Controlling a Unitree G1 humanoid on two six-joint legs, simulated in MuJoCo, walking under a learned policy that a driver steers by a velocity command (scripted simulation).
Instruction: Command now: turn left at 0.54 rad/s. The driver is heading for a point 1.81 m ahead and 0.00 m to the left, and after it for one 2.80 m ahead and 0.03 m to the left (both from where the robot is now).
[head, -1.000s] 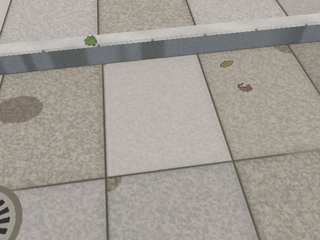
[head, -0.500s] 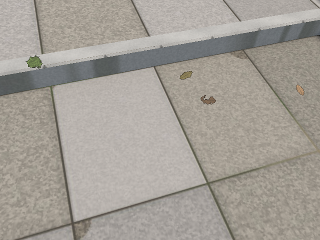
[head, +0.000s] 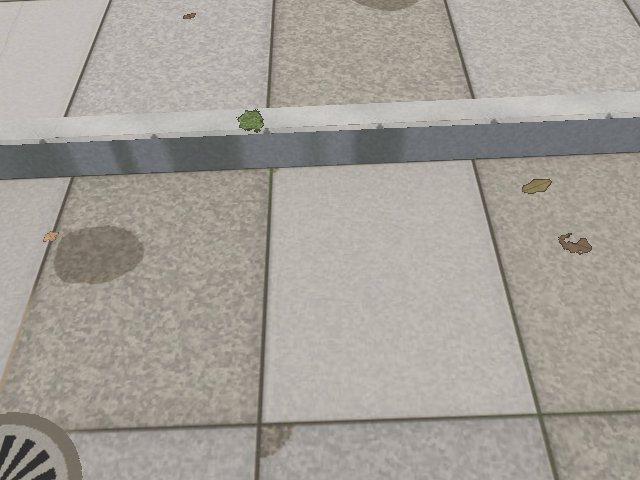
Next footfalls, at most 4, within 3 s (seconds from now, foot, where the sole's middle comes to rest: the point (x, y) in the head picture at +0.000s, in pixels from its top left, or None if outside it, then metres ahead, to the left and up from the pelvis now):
0.14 left None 0.01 0.12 -0.78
0.60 right None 0.07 -0.07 -0.78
0.90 left None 0.00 0.13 -0.78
1.32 right None -0.01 -0.08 -0.78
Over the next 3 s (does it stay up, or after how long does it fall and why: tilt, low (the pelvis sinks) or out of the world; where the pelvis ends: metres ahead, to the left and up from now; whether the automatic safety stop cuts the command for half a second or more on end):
stays up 0.38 0.08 -0.01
